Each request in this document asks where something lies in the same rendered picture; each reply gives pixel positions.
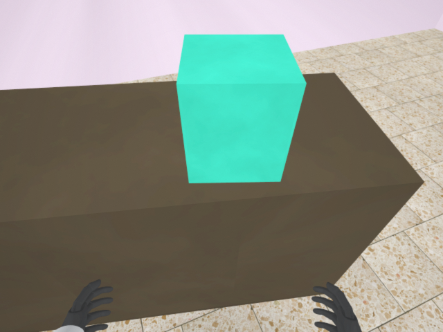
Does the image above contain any pedestal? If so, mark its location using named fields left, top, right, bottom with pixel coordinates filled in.
left=0, top=73, right=424, bottom=332

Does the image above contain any left robot hand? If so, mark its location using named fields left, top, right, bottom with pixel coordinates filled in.
left=61, top=279, right=113, bottom=332

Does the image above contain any right robot hand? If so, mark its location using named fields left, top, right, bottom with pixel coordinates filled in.
left=311, top=282, right=362, bottom=332

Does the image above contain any carton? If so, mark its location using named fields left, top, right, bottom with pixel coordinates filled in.
left=177, top=35, right=307, bottom=183

